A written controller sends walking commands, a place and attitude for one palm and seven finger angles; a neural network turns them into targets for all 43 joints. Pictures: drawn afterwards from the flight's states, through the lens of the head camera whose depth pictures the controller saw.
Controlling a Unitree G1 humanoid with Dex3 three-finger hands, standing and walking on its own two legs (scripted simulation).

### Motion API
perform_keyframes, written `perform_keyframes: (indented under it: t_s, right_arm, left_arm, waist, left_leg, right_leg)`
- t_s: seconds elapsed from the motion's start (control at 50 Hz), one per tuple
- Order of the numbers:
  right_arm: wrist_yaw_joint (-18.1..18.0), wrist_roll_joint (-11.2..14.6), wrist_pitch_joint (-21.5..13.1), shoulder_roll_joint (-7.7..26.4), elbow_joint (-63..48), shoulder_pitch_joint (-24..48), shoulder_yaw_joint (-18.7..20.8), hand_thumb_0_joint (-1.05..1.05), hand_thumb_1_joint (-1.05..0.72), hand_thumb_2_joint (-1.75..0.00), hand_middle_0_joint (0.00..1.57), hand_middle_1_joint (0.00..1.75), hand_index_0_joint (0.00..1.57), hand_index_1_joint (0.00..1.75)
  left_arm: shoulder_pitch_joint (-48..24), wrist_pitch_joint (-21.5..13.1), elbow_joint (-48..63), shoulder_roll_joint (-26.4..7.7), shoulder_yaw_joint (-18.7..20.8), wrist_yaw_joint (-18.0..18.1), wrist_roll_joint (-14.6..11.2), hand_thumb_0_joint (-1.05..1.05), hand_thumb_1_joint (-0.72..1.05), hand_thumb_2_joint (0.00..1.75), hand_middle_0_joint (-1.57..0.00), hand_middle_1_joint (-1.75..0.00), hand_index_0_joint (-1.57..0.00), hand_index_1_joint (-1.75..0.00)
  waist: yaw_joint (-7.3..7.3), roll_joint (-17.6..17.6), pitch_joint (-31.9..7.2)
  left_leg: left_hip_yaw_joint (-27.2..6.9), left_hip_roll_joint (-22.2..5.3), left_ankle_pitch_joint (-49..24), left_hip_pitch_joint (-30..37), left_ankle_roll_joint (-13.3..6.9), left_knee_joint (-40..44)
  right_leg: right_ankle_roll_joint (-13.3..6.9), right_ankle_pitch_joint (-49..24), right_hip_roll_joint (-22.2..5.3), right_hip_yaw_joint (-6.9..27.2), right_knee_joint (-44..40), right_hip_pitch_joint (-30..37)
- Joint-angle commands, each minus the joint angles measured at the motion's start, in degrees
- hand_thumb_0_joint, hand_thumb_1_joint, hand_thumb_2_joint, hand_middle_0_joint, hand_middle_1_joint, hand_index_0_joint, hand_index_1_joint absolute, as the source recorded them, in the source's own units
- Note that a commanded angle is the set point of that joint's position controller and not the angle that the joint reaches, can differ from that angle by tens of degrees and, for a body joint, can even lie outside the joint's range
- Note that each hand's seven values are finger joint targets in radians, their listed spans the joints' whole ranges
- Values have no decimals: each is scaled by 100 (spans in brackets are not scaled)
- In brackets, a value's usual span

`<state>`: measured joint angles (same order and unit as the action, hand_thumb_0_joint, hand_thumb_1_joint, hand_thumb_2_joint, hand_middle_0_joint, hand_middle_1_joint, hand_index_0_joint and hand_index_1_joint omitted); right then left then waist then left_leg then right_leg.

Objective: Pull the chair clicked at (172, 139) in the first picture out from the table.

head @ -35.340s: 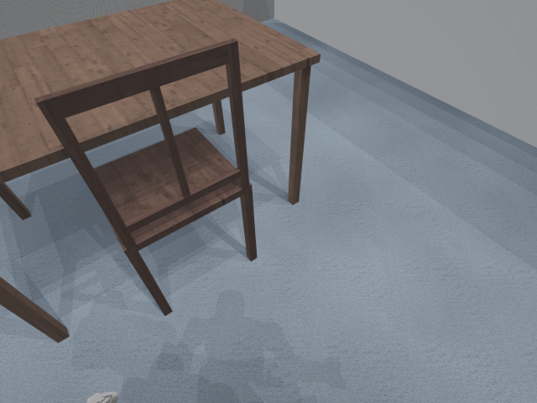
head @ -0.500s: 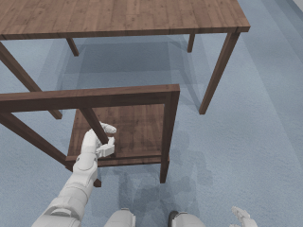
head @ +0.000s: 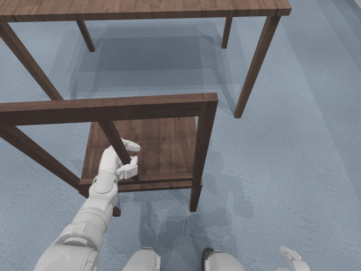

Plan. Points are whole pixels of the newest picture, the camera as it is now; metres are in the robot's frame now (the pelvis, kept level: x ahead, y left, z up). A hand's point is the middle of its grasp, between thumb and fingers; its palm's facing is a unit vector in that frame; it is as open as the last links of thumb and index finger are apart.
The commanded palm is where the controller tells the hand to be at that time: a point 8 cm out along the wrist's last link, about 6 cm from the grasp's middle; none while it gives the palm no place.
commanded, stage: step backward, pulling the chair out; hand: left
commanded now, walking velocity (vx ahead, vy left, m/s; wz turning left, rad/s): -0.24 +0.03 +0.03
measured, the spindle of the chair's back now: (124, 156) +0.38 +0.15 -0.05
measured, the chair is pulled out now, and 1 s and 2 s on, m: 0.46 0.61 0.61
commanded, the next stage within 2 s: stop walking, hand still on the chair in 0.08 s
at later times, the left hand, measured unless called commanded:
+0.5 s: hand (126, 224) +0.22 +0.13 -0.06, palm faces -0.01 -0.98 -0.18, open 5.2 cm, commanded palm +0.20 +0.18 -0.05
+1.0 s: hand (125, 229) +0.21 +0.13 -0.06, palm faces -0.12 -0.98 -0.16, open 5.3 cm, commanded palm +0.20 +0.18 -0.05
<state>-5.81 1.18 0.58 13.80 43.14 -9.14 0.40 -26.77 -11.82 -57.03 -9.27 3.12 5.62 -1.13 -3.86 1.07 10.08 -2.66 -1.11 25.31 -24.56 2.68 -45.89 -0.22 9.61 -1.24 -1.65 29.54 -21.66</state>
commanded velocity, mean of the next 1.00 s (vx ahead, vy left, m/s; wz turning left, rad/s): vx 0.03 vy -0.02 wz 0.00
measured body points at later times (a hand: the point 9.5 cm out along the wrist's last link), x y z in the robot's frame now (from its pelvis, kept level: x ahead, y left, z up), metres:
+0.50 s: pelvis -0.07 +0.00 +0.00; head -0.06 -0.01 +0.45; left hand +0.21 +0.18 -0.05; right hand +0.01 -0.25 -0.13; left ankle -0.01 +0.15 -0.73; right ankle -0.07 -0.12 -0.73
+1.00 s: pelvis -0.05 +0.03 +0.01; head -0.04 +0.03 +0.46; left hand +0.21 +0.18 -0.05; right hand +0.06 -0.19 -0.11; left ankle -0.01 +0.15 -0.73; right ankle -0.07 -0.12 -0.73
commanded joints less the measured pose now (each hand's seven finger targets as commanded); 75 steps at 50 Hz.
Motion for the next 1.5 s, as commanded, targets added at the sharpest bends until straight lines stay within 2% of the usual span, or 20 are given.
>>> perform_keyframes:
  t_s: [0.0, 0.04, 0.08, 0.14, 0.2, 0.28, 0.32, 0.44, 0.5, 0.62, 0.68, 0.9, 1.16, 1.18, 1.2, 1.24, 1.3, 1.38, 1.4, 1.48]
  right_arm:
    - [-122, 6, -159, 669, -714, -194, 124, 0, -90, -90, 20, 30, 20, 30]
    - [-168, 30, -132, 802, -800, -246, 197, 0, -90, -90, 20, 30, 20, 30]
    - [-118, -19, -62, 920, -966, -217, 253, 0, -90, -90, 20, 30, 20, 30]
    - [-24, -104, -76, 661, -960, -62, 192, 0, -90, -90, 20, 30, 20, 30]
    - [56, -6, -201, 700, -971, -347, 249, 0, -90, -90, 20, 30, 20, 30]
    - [15, 49, -313, 640, -986, -371, 148, 0, -90, -90, 20, 30, 20, 30]
    - [-34, 90, -296, 648, -952, -260, 187, 0, -90, -90, 20, 30, 20, 30]
    - [-106, 32, -263, 544, -826, -86, 69, 0, -90, -90, 20, 30, 20, 30]
    - [-118, -9, -235, 478, -840, -35, 40, 0, -90, -90, 20, 30, 20, 30]
    - [-123, -22, -288, 485, -877, 8, 54, 0, -90, -90, 20, 30, 20, 30]
    - [-122, -30, -338, 496, -913, 26, 22, 0, -90, -90, 20, 30, 20, 30]
    - [-91, -70, -455, 513, -996, -63, -4, 0, -90, -90, 20, 30, 20, 30]
    - [-124, -47, -335, 487, -1041, 35, 13, 0, -90, -90, 20, 30, 20, 30]
    - [133, 182, -345, 731, -982, -69, 68, 0, -90, -90, 20, 30, 20, 30]
    - [228, 199, -394, 770, -1103, 41, 117, 0, -90, -90, 20, 30, 20, 30]
    - [254, 196, -513, 726, -1240, 160, 160, 0, -90, -90, 20, 30, 20, 30]
    - [318, 164, -670, 631, -1442, 152, 147, 0, -90, -90, 20, 30, 20, 30]
    - [363, 153, -742, 699, -1588, 66, 177, 0, -90, -90, 20, 30, 20, 30]
    - [333, 159, -726, 782, -1562, 36, 192, 0, -90, -90, 20, 30, 20, 30]
    - [253, 142, -832, 769, -1721, 16, 203, 0, -90, -90, 20, 30, 20, 30]
  left_arm:
    - [-722, -219, 1264, -999, 44, 27, 21, 0, 90, 90, -50, -145, -50, -145]
    - [-551, -135, 1474, -871, -130, 26, -83, 0, 90, 90, -50, -145, -50, -145]
    - [-692, -121, 1664, -478, -351, -26, -80, 0, 90, 90, -50, -145, -50, -145]
    - [-1298, -157, 2163, -483, -426, -64, -23, 0, 90, 90, -50, -145, -50, -145]
    - [-1269, -151, 2722, -505, -369, -68, -82, 0, 90, 90, -50, -145, -50, -145]
    - [-544, 79, 2404, -633, -396, -125, 13, 0, 90, 90, -50, -145, -50, -145]
    - [-312, 199, 2077, -982, -38, -34, -31, 0, 90, 90, -50, -145, -50, -145]
    - [-15, 203, 2062, -1013, -60, -11, -30, 0, 90, 90, -50, -145, -50, -145]
    - [202, 180, 1884, -839, -122, -20, -18, 0, 90, 90, -50, -145, -50, -145]
    - [586, 61, 1911, -475, -354, -63, -11, 0, 90, 90, -50, -145, -50, -145]
    - [758, 24, 2093, -378, -474, -65, 36, 0, 90, 90, -50, -145, -50, -145]
    - [1123, 91, 2819, -370, -634, -36, 108, 0, 90, 90, -50, -145, -50, -145]
    - [1370, 195, 3082, -682, -333, 4, 50, 0, 90, 90, -50, -145, -50, -145]
    - [1854, 465, 2398, -59, -763, -217, -170, 0, 78, 84, -50, -145, -50, -145]
    - [1392, 339, 3011, -442, -431, -325, -204, 0, 66, 78, -50, -145, -50, -145]
    - [1506, 233, 3313, -708, -242, -454, -214, 0, 42, 67, -50, -145, -50, -145]
    - [1706, 151, 3947, -565, -369, -543, -143, 0, 5, 49, -50, -145, -50, -145]
    - [2170, 446, 3963, -469, -407, -571, -162, 0, -43, 26, -47, -138, -47, -138]
    - [1680, 516, 4138, -885, -62, -537, -196, 0, -55, 20, -45, -130, -45, -130]
    - [2122, 751, 4370, -560, -210, -642, -313, 0, -55, 20, -35, -101, -35, -101]
  waist:
    - [258, -944, -2938]
    - [223, -682, -2718]
    - [298, 576, -2476]
    - [286, 1701, -2237]
    - [307, 1142, -2344]
    - [159, 204, -2433]
    - [194, -622, -2507]
    - [202, -264, -1695]
    - [246, -755, -1412]
    - [271, -577, -1207]
    - [322, 259, -1237]
    - [336, 149, -2148]
    - [314, -65, -1841]
    - [-126, -900, -1550]
    - [18, -1066, -1632]
    - [86, -249, -1736]
    - [158, 393, -2064]
    - [161, 95, -2132]
    - [100, -43, -2226]
    - [124, -383, -2495]
  left_leg:
    - [24, -190, -672, 802, -47, 1301]
    - [-103, -556, -1741, 1251, -258, 2220]
    - [-941, -1534, -2883, 849, -811, 2445]
    - [-1144, -1931, -2756, 495, -1152, 2611]
    - [-798, -1670, -3737, 1713, -967, 1648]
    - [-42, -825, -2319, 1615, -408, 1415]
    - [145, -550, -1353, 1448, -252, 1493]
    - [259, -322, -640, 1551, -360, 1699]
    - [259, -214, -643, 1455, -356, 1490]
    - [-146, -459, -1231, 1521, -451, 2066]
    - [-341, -617, -1463, 1424, -555, 2448]
    - [-123, -654, -2588, 1997, -468, 2304]
    - [10, -553, -2417, 1900, -405, 2222]
    - [275, -318, -1701, 1172, -358, 2097]
    - [298, -256, -1465, 884, -387, 1978]
    - [401, -162, -1237, 857, -406, 1806]
    - [449, -91, -1249, 843, -383, 1555]
    - [400, -74, -1210, 533, -380, 1295]
    - [379, -63, -1173, 503, -402, 1232]
    - [412, -43, -1430, 486, -423, 1014]
  right_leg:
    - [-425, -2580, -1418, 735, -168, 1769]
    - [-111, -1199, -932, 453, -24, 1310]
    - [161, 15, -101, 116, 817, 1064]
    - [75, 1663, -51, 151, 1836, 790]
    - [34, 1057, -86, 204, 283, 739]
    - [-50, -734, -430, 402, -771, 1336]
    - [-136, 197, -565, 700, -748, 1221]
    - [-128, 1933, -710, 906, -1380, 460]
    - [-190, 2242, -841, 1023, -1556, 255]
    - [-93, 1304, -517, 613, -1128, 353]
    - [-26, 697, -276, 376, -709, 537]
    - [18, -352, -294, 337, -622, 1034]
    - [-20, -575, -418, 441, -856, 968]
    - [58, -120, -232, -182, -533, 628]
    - [39, -31, -188, -180, -400, 580]
    - [1, 161, -195, -100, -309, 483]
    - [-44, 275, -124, -135, -27, 215]
    - [-5, 268, -64, -178, 255, -69]
    - [23, 260, -62, -135, 270, -112]
    - [62, -31, -33, -165, 475, -139]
